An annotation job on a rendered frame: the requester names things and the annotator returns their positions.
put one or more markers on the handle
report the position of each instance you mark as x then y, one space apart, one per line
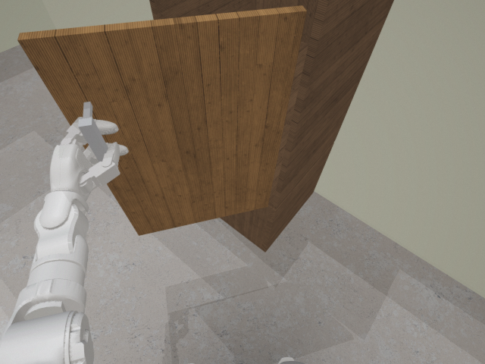
91 132

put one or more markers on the robot left upper arm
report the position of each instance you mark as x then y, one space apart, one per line
62 338

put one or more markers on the cupboard door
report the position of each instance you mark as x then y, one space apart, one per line
200 102

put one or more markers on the left robot hand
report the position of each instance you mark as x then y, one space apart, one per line
69 164

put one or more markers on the left robot forearm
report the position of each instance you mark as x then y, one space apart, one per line
56 279

